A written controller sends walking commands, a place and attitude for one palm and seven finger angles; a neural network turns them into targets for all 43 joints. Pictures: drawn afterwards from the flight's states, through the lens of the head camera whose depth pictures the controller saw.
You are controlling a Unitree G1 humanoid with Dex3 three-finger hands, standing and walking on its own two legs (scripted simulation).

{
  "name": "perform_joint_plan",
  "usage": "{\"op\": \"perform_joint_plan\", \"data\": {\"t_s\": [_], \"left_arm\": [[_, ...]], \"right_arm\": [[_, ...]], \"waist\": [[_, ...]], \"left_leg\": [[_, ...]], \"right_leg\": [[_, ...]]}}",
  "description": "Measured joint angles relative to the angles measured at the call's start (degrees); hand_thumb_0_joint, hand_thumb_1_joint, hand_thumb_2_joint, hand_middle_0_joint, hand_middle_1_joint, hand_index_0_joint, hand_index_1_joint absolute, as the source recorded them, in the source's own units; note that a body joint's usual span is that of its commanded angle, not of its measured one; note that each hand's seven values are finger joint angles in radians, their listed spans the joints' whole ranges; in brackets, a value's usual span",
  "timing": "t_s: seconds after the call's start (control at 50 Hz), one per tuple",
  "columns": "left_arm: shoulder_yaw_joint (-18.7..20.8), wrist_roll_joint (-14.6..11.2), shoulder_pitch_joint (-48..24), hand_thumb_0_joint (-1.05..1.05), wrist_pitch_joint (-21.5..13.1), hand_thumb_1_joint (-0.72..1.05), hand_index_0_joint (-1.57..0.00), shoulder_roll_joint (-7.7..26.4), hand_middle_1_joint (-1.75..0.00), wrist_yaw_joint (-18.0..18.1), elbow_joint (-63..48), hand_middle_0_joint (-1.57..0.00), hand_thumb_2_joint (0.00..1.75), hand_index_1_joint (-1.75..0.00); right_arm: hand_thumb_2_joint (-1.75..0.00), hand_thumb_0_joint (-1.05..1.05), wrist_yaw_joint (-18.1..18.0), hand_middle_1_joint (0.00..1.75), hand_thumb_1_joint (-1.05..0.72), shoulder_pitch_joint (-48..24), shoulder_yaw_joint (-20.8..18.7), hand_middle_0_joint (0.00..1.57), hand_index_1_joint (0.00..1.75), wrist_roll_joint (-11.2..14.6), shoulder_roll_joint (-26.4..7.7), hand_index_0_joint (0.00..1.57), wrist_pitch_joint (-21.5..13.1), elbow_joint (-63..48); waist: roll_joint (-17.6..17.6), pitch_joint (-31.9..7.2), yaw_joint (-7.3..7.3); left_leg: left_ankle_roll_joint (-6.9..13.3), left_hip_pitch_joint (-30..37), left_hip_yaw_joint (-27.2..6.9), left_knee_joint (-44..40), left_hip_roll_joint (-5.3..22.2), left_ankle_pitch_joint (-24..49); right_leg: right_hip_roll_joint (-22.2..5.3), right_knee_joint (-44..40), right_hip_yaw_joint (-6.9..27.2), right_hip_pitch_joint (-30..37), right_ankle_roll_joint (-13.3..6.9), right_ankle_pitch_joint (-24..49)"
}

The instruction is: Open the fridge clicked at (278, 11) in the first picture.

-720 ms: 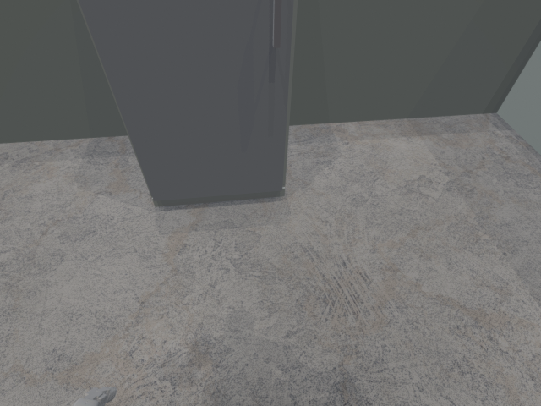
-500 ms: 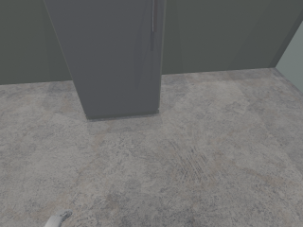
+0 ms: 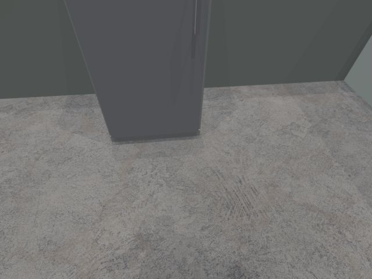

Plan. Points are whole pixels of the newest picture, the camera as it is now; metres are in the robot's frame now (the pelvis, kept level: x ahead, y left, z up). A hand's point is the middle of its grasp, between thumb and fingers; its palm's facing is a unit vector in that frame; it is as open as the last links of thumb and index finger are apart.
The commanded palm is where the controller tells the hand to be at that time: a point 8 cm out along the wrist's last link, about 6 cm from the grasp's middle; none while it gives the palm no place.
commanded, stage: stand and wait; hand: right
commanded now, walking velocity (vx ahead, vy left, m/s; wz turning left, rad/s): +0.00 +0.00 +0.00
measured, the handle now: out of the picture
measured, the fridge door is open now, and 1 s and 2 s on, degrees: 0 0 0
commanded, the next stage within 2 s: look at it before walking up in 0.22 s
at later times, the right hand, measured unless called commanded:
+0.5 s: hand out of the picture +0.08 -0.24 -0.16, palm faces -0.04 +0.95 -0.32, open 7.4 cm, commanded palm none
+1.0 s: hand out of the picture +0.07 -0.25 -0.16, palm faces -0.03 +0.94 -0.33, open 7.4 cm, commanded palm none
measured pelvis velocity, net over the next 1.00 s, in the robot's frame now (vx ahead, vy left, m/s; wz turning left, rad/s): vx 0.00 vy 0.00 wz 0.01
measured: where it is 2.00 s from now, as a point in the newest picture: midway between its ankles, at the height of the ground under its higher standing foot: (186, 263)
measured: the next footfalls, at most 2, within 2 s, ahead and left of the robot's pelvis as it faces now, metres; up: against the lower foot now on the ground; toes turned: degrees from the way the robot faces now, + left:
left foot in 1.62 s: +0.33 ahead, +0.13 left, +0.00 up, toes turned +16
right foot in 1.96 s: +0.44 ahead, -0.09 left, +0.00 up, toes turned -1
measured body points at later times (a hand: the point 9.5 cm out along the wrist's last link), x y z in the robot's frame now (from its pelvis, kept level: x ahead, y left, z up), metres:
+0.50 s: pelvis +0.00 +0.00 +0.00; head +0.00 +0.00 +0.45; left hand +0.07 +0.30 -0.13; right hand +0.08 -0.29 -0.13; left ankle +0.01 +0.12 -0.74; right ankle +0.00 -0.12 -0.74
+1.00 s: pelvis +0.00 +0.00 +0.00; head +0.00 +0.00 +0.45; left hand +0.08 +0.29 -0.13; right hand +0.08 -0.30 -0.13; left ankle +0.01 +0.12 -0.74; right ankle +0.00 -0.12 -0.74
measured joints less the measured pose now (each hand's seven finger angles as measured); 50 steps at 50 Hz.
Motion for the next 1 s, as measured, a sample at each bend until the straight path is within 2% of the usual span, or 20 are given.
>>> {"op": "perform_joint_plan", "data": {"t_s": [1.0], "left_arm": [[-0.18, 0.14, -1.0, 0.01, -0.19, 0.91, -0.2, -1.04, -0.29, 0.06, 0.28, -0.2, 0.9, -0.29]], "right_arm": [[-0.9, 0.01, -0.4, 0.3, -0.91, 0.04, 0.01, 0.21, 0.3, -0.21, 0.7, 0.2, -0.11, 0.42]], "waist": [[0.1, -0.82, -0.35]], "left_leg": [[-0.26, 0.4, -0.45, -1.49, -0.06, 0.63]], "right_leg": [[-0.08, -1.2, -0.45, 0.44, -0.05, 0.34]]}}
